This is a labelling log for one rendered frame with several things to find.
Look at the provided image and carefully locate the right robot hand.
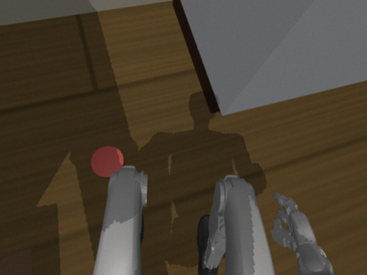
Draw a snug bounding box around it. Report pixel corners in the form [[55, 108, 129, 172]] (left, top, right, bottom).
[[271, 192, 317, 251]]

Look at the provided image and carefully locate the right robot arm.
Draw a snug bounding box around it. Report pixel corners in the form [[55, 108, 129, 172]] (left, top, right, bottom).
[[295, 243, 333, 275]]

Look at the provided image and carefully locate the right robot foot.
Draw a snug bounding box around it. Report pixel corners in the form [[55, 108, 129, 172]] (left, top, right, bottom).
[[197, 215, 218, 275]]

